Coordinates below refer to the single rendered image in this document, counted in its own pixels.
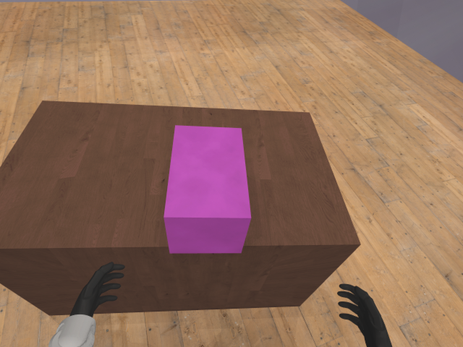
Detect right robot hand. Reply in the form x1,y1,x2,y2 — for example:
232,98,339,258
337,284,392,347

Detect left robot hand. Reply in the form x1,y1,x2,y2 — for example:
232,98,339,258
70,262,125,317

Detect pedestal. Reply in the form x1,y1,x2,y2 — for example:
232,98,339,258
0,100,361,316

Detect robot left forearm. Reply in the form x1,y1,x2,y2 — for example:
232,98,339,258
48,314,96,347

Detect carton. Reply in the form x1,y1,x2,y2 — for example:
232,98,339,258
163,125,251,254

